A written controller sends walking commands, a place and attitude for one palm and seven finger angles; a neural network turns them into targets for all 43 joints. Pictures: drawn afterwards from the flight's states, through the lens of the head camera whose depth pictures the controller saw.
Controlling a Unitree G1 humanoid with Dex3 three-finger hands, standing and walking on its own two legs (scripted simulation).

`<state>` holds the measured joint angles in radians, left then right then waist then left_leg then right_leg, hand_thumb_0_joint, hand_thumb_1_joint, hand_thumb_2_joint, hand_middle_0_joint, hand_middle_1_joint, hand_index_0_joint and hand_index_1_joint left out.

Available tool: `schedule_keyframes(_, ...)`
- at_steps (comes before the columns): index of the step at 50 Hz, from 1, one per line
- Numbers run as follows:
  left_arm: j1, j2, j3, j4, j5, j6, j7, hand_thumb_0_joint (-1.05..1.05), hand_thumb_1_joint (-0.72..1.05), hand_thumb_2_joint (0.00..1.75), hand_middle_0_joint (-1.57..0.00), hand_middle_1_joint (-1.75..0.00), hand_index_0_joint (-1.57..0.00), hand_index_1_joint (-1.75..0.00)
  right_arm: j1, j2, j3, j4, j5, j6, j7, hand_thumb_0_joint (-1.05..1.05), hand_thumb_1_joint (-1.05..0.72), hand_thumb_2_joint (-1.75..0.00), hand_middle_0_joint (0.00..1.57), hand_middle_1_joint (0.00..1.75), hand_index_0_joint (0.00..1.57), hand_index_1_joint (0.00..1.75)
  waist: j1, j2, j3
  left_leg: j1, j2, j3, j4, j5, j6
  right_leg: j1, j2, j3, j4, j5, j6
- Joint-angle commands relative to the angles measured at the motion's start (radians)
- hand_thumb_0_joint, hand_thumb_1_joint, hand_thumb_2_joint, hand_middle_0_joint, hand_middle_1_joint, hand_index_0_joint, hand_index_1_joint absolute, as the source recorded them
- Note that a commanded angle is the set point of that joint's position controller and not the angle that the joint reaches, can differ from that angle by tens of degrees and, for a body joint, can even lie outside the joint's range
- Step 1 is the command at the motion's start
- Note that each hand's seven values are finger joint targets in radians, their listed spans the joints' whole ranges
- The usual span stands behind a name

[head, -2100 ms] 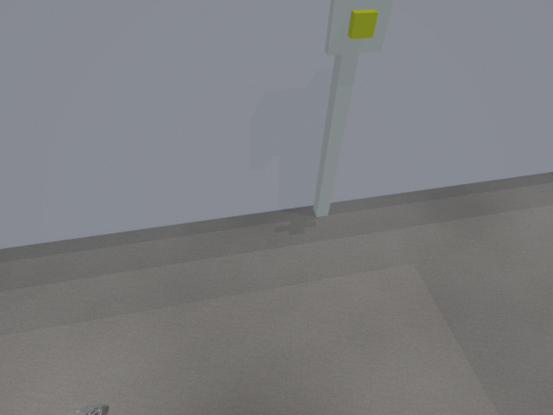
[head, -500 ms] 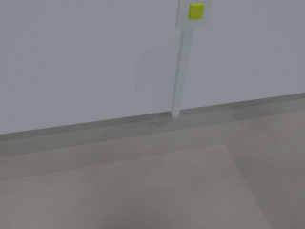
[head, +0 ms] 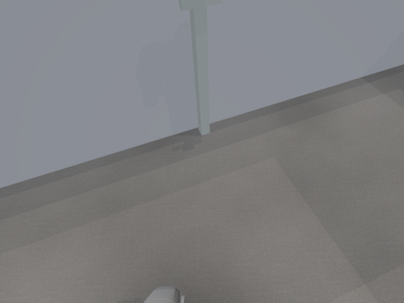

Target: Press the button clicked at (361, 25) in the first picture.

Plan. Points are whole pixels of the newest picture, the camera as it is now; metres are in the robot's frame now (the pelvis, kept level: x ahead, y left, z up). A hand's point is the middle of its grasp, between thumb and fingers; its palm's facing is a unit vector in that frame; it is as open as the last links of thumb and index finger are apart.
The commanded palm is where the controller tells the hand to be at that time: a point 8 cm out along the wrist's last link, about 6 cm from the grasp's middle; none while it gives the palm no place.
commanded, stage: walk to a spot facing it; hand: left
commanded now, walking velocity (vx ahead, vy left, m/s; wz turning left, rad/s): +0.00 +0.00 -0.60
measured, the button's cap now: out of the picture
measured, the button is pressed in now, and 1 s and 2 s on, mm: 0 0 0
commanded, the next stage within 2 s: none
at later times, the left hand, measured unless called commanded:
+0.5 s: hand out of the picture +0.12 +0.26 -0.15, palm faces -0.22 -0.95 -0.21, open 7.4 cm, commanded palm none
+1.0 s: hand (218, 232) +0.31 +0.00 -0.16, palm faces -0.63 -0.76 -0.15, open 7.4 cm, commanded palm none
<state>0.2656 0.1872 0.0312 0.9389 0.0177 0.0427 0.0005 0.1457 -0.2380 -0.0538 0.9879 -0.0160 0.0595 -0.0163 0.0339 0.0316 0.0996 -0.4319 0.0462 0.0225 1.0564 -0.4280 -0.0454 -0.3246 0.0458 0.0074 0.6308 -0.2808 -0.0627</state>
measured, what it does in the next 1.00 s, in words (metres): steps on the spot, turning right: left foot, then right foot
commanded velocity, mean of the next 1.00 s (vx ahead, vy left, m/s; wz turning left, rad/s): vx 0.25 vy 0.00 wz -0.52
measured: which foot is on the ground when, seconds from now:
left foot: up 0.00-0.34, down 0.36-0.90, up 0.92-1.00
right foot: down 0.00-0.36, up 0.38-0.88, down 0.90-1.00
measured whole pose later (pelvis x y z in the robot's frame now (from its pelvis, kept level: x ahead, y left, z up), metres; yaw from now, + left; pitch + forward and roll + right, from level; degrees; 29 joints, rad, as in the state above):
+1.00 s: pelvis +0.08 -0.05 -0.01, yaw -36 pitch -1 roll -1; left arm 0.06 0.20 0.05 0.91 0.01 -0.04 -0.03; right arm 0.47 -0.17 -0.04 1.11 -0.02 0.00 -0.01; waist -0.08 -0.01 0.11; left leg -0.31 0.17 0.10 1.23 -0.46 -0.05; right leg -0.39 0.00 -0.13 0.66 -0.25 -0.05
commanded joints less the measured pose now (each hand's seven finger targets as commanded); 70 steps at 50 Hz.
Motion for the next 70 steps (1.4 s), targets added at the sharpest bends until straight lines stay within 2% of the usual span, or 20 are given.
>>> schedule_keyframes(1,-0.018,0.22,0.062,-0.091,0.002,-0.029,0.016,0.0,0.9,0.9,-0.2,-0.3,-0.2,-0.3,-0.003,-0.099,-0.03,-0.088,-0.001,-0.031,-0.002,0.0,-0.9,-0.9,0.2,0.3,0.2,0.3,-0.023,-0.148,-0.132,-0.064,0.019,-0.044,0.055,0.084,-0.017,0.082,-0.24,0.364,-0.342,0.13,-0.089)
schedule_keyframes(12,0.033,0.237,0.087,-0.079,0.011,-0.012,0.011,0.0,0.9,0.9,-0.2,-0.3,-0.2,-0.3,-0.029,-0.079,-0.022,-0.128,0.013,-0.047,-0.019,0.0,-0.9,-0.9,0.2,0.3,0.2,0.3,0.018,-0.189,-0.17,0.018,-0.028,-0.041,-0.284,-0.011,-0.003,0.148,-0.208,0.491,-0.314,0.225,-0.113)
schedule_keyframes(16,-0.075,0.234,0.084,-0.112,0.008,-0.001,0.002,0.0,0.9,0.9,-0.2,-0.3,-0.2,-0.3,0.164,-0.098,-0.023,-0.094,0.013,-0.067,-0.02,0.0,-0.9,-0.9,0.2,0.3,0.2,0.3,-0.07,-0.193,-0.203,0.395,-0.049,-0.016,-0.64,0.059,0.038,-0.121,-0.109,0.459,-0.316,-0.221,-0.025)
schedule_keyframes(17,-0.097,0.188,0.077,-0.138,0.004,0.002,-0.007,0.0,0.9,0.9,-0.2,-0.3,-0.2,-0.3,0.228,-0.165,-0.038,-0.084,0.005,-0.077,-0.029,0.0,-0.9,-0.9,0.2,0.3,0.2,0.3,-0.111,-0.018,-0.193,0.581,0.096,-0.167,-0.791,-0.093,0.086,-0.353,-0.008,0.345,-0.172,-0.343,0.033)
schedule_keyframes(18,-0.127,0.132,0.072,-0.172,-0.004,0.0,-0.021,0.0,0.9,0.9,-0.2,-0.3,-0.2,-0.3,0.23,-0.268,-0.055,-0.098,-0.012,-0.078,-0.033,0.0,-0.9,-0.9,0.2,0.3,0.2,0.3,-0.122,0.287,-0.119,0.554,0.387,-0.492,-0.938,-0.332,0.157,-0.518,0.096,0.124,0.161,-0.298,0.084)
schedule_keyframes(19,-0.169,0.178,0.088,-0.182,0.01,-0.008,-0.027,0.0,0.9,0.9,-0.2,-0.3,-0.2,-0.3,0.152,-0.269,-0.05,-0.117,-0.005,-0.077,-0.029,0.0,-0.9,-0.9,0.2,0.3,0.2,0.3,-0.102,0.214,-0.035,0.335,0.475,-0.539,-0.975,-0.356,0.198,-0.476,-0.016,0.11,0.333,-0.213,0.093)
schedule_keyframes(21,-0.106,0.189,0.101,-0.139,0.021,-0.006,-0.05,0.0,0.9,0.9,-0.2,-0.3,-0.2,-0.3,0.045,-0.173,-0.02,-0.141,-0.009,-0.089,-0.021,0.0,-0.9,-0.9,0.2,0.3,0.2,0.3,-0.016,0.098,0.021,0.171,0.341,-0.333,-0.948,-0.284,0.164,-0.382,-0.033,0.061,0.505,-0.087,0.105)
schedule_keyframes(24,-0.059,0.136,0.084,-0.111,0.023,-0.002,-0.066,0.0,0.9,0.9,-0.2,-0.3,-0.2,-0.3,0.101,-0.136,-0.009,-0.126,-0.006,-0.113,-0.021,0.0,-0.9,-0.9,0.2,0.3,0.2,0.3,-0.015,0.093,0.004,0.234,0.227,-0.12,-0.902,-0.086,0.128,-0.403,-0.046,0.016,0.613,0.044,0.117)
schedule_keyframes(39,-0.348,0.048,0.034,-0.154,0.015,-0.03,-0.072,0.0,0.9,0.9,-0.2,-0.3,-0.2,-0.3,0.409,-0.101,-0.011,0.041,-0.021,-0.134,-0.014,0.0,-0.9,-0.9,0.2,0.3,0.2,0.3,-0.125,0.123,0.053,0.484,0.318,0.141,-0.812,0.459,0.155,-0.352,-0.122,-0.13,0.124,0.027,0.072)
schedule_keyframes(43,-0.1,0.099,0.053,-0.07,0.015,-0.061,-0.057,0.0,0.9,0.9,-0.2,-0.3,-0.2,-0.3,0.366,-0.132,-0.018,0.046,-0.009,-0.131,-0.008,0.0,-0.9,-0.9,0.2,0.3,0.2,0.3,0.007,0.087,-0.117,0.431,0.279,0.266,-0.438,0.909,0.093,0.094,-0.011,-0.208,-0.084,0.016,-0.003)
schedule_keyframes(44,0.081,0.178,0.074,-0.01,0.018,-0.077,-0.046,0.0,0.9,0.9,-0.2,-0.3,-0.2,-0.3,0.354,-0.12,-0.014,0.036,0.004,-0.13,0.004,0.0,-0.9,-0.9,0.2,0.3,0.2,0.3,0.089,0.011,-0.239,0.201,0.258,0.278,-0.197,0.745,0.046,0.447,-0.083,-0.118,-0.111,0.095,-0.041)
schedule_keyframes(45,0.216,0.303,0.101,0.021,0.012,-0.085,-0.022,0.0,0.9,0.9,-0.2,-0.3,-0.2,-0.3,0.373,-0.035,0.003,-0.004,0.018,-0.13,0.01,0.0,-0.9,-0.9,0.2,0.3,0.2,0.3,0.123,-0.226,-0.382,-0.141,0.11,0.251,0.12,-0.071,-0.009,0.736,-0.404,0.337,-0.167,0.12,-0.146)
schedule_keyframes(46,0.246,0.352,0.107,0.042,-0.016,-0.074,-0.013,0.0,0.9,0.9,-0.2,-0.3,-0.2,-0.3,0.236,-0.026,0.001,-0.055,0.014,-0.129,0.0,0.0,-0.9,-0.9,0.2,0.3,0.2,0.3,0.133,-0.211,-0.34,-0.287,0.068,0.107,0.321,-0.198,0.003,0.684,-0.502,0.53,-0.265,0.298,-0.201)
schedule_keyframes(49,0.005,0.215,0.069,-0.013,-0.011,-0.081,-0.002,0.0,0.9,0.9,-0.2,-0.3,-0.2,-0.3,0.197,-0.042,-0.013,-0.028,-0.005,-0.113,0.004,0.0,-0.9,-0.9,0.2,0.3,0.2,0.3,0.016,-0.092,-0.11,-0.226,0.165,0.002,0.29,0.065,0.006,0.231,-0.402,0.331,-0.388,0.004,-0.142)
schedule_keyframes(52,-0.071,0.149,0.051,-0.009,0.006,-0.098,0.004,0.0,0.9,0.9,-0.2,-0.3,-0.2,-0.3,0.292,0.008,-0.008,0.015,-0.018,-0.085,0.011,0.0,-0.9,-0.9,0.2,0.3,0.2,0.3,-0.074,-0.109,-0.086,-0.103,0.155,0.038,0.107,0.12,-0.01,0.058,-0.293,0.131,-0.406,0.102,-0.108)
schedule_keyframes(60,-0.009,0.161,0.054,0.034,0.012,-0.103,-0.002,0.0,0.9,0.9,-0.2,-0.3,-0.2,-0.3,0.122,0.014,-0.017,-0.061,-0.012,-0.104,0.042,0.0,-0.9,-0.9,0.2,0.3,0.2,0.3,-0.041,-0.166,-0.026,0.028,0.093,0.075,-0.329,0.195,0.0,0.011,-0.262,0.15,-0.411,-0.09,-0.103)
schedule_keyframes(63,-0.017,0.168,0.059,0.033,0.006,-0.094,-0.002,0.0,0.9,0.9,-0.2,-0.3,-0.2,-0.3,0.183,-0.018,-0.023,-0.04,-0.01,-0.119,0.037,0.0,-0.9,-0.9,0.2,0.3,0.2,0.3,-0.085,-0.102,-0.032,0.232,0.051,0.109,-0.488,0.222,0.002,-0.031,-0.222,0.123,-0.312,-0.138,-0.071)
schedule_keyframes(64,-0.009,0.135,0.054,0.028,0.004,-0.091,-0.004,0.0,0.9,0.9,-0.2,-0.3,-0.2,-0.3,0.264,-0.062,-0.032,-0.011,-0.013,-0.127,0.027,0.0,-0.9,-0.9,0.2,0.3,0.2,0.3,-0.118,-0.004,-0.057,0.379,0.077,0.057,-0.56,0.144,0.014,-0.101,-0.167,0.094,-0.149,-0.109,-0.047)
schedule_keyframes(66,0.005,0.054,0.037,-0.008,0.002,-0.089,-0.01,0.0,0.9,0.9,-0.2,-0.3,-0.2,-0.3,0.444,-0.198,-0.057,0.03,-0.031,-0.126,0.012,0.0,-0.9,-0.9,0.2,0.3,0.2,0.3,-0.166,0.376,-0.112,0.513,0.437,-0.497,-0.895,-0.205,0.112,-0.358,0.003,-0.055,0.445,-0.295,0.027)
schedule_keyframes(70,0.033,0.06,0.055,0.054,0.017,-0.073,-0.028,0.0,0.9,0.9,-0.2,-0.3,-0.2,-0.3,0.191,-0.04,-0.013,-0.01,-0.011,-0.139,-0.003,0.0,-0.9,-0.9,0.2,0.3,0.2,0.3,-0.039,0.03,0.016,0.24,0.333,-0.185,-0.919,-0.071,0.09,-0.334,-0.138,0.027,0.617,0.016,0.04)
